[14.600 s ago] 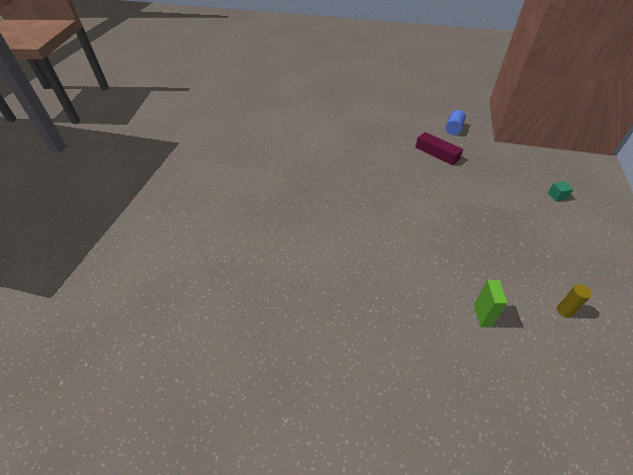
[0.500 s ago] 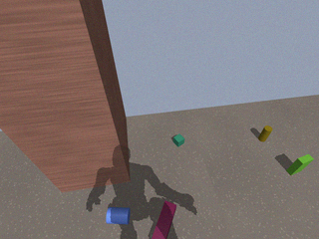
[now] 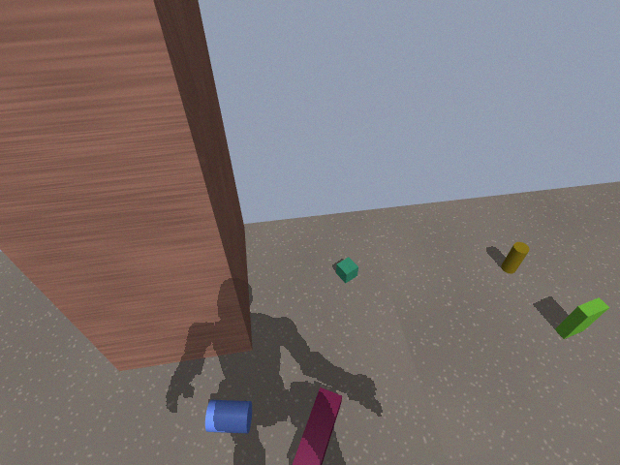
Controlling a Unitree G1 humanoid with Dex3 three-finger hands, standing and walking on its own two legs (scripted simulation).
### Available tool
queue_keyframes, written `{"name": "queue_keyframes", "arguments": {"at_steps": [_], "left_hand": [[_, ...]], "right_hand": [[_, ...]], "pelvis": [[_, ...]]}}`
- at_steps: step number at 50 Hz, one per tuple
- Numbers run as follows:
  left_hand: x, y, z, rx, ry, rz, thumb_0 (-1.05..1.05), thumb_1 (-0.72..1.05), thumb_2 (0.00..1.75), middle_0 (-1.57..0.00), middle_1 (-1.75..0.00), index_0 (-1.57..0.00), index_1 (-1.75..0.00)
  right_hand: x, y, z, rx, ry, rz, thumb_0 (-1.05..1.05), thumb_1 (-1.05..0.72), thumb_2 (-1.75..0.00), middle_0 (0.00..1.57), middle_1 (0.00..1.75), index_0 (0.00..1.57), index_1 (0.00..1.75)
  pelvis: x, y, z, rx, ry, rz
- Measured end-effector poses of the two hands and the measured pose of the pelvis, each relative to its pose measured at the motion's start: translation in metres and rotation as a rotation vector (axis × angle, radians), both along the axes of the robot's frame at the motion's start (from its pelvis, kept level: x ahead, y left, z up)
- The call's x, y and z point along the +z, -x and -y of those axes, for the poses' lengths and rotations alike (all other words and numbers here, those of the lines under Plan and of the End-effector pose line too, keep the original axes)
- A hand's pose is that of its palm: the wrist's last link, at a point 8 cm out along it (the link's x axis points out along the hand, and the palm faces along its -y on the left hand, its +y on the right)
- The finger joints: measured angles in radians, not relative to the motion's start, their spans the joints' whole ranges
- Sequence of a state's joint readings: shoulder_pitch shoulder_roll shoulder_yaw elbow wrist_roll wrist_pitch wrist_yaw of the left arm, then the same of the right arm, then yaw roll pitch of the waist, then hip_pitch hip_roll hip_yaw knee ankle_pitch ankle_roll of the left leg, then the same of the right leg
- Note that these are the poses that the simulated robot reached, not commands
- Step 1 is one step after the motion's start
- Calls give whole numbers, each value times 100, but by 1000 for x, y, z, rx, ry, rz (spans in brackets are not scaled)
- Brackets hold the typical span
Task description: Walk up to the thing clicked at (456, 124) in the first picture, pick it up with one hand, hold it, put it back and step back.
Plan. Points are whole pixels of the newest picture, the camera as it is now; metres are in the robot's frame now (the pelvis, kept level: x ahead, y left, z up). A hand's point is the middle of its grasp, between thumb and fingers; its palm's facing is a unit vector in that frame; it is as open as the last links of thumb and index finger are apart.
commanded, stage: stand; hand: left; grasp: from above
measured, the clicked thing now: (229, 416) +0.39 +0.28 -0.74
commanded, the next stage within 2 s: rise first in 0.84 s
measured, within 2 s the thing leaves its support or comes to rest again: neither
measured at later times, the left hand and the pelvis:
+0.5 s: hand out of the picture +0.07 +0.25 -0.16, palm faces -0.03 -0.94 -0.35, open 7.4 cm; pelvis +0.00 +0.00 +0.00, yaw +0 degrees
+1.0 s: hand out of the picture +0.07 +0.26 -0.15, palm faces +0.00 -0.94 -0.35, open 7.4 cm; pelvis -0.01 +0.01 +0.00, yaw +0 degrees
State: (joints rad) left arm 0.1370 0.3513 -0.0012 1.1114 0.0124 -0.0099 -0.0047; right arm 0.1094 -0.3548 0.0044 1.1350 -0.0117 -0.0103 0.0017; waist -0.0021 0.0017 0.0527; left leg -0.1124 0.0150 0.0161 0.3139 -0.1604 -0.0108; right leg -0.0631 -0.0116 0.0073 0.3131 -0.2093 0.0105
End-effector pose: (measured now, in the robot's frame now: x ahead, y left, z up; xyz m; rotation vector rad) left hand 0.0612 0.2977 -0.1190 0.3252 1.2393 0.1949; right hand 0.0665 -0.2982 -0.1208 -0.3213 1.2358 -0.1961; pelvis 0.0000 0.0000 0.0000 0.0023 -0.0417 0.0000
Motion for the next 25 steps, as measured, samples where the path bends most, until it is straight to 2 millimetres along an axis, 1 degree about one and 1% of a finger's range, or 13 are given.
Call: {"name": "queue_keyframes", "arguments": {"at_steps": [25], "left_hand": [[0,-8,-1,-6,-1,16,0,91,90,-20,-30,-20,-30]], "right_hand": [[2,-5,0,-2,7,11,0,-90,-90,20,30,20,30]], "pelvis": [[0,-4,-2,-1,1,1]]}}
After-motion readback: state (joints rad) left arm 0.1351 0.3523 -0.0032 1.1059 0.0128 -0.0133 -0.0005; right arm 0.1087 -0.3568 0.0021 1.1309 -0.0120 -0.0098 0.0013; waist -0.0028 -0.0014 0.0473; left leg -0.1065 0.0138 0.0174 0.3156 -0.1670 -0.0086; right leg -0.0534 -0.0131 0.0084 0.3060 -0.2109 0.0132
